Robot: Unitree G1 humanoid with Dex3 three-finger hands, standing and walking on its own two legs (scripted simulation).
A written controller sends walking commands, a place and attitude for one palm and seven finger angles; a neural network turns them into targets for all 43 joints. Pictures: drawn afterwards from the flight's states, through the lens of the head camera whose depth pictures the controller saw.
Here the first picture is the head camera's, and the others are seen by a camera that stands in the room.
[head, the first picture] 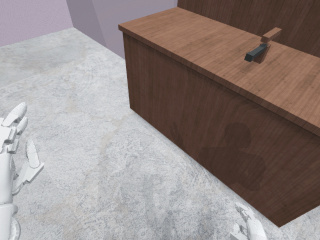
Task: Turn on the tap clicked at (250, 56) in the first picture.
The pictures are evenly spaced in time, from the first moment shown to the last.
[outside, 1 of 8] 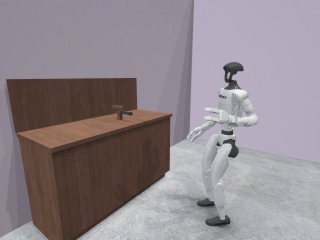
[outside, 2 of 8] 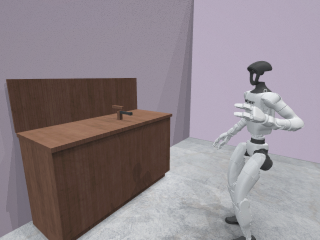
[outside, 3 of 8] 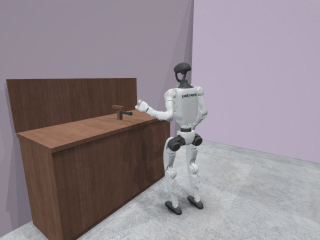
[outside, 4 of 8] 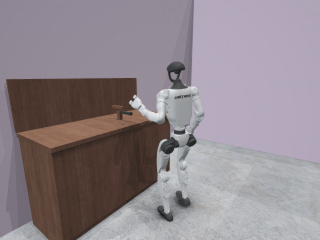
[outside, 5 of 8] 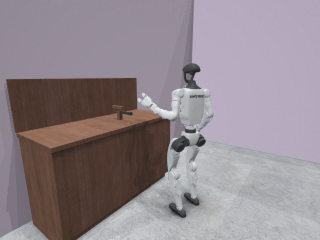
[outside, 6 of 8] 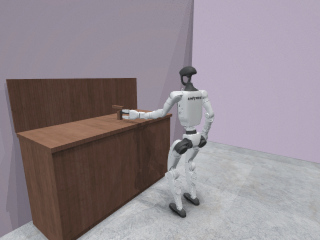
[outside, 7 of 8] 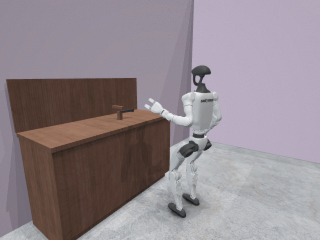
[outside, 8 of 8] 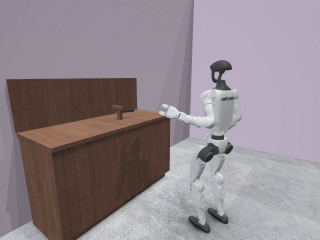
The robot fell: no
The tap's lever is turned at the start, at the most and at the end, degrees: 0 79 79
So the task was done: yes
